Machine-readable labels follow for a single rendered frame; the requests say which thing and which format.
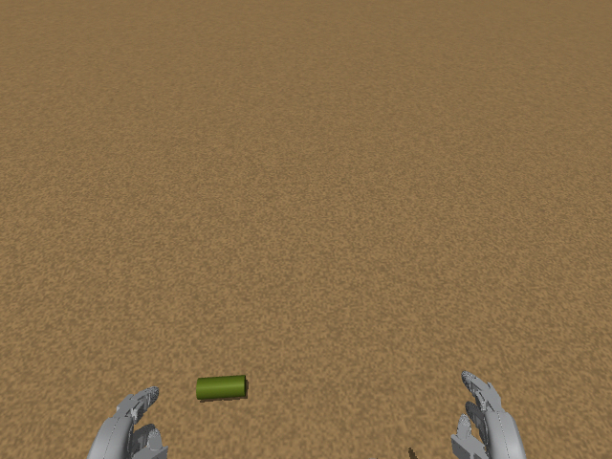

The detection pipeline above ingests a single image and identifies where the can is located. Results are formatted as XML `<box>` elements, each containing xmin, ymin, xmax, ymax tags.
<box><xmin>196</xmin><ymin>375</ymin><xmax>247</xmax><ymax>400</ymax></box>

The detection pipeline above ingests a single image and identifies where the left robot hand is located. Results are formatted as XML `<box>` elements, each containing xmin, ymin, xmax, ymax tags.
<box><xmin>86</xmin><ymin>386</ymin><xmax>168</xmax><ymax>459</ymax></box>

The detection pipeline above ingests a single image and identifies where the right robot hand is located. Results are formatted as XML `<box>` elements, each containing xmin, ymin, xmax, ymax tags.
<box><xmin>450</xmin><ymin>371</ymin><xmax>527</xmax><ymax>459</ymax></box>

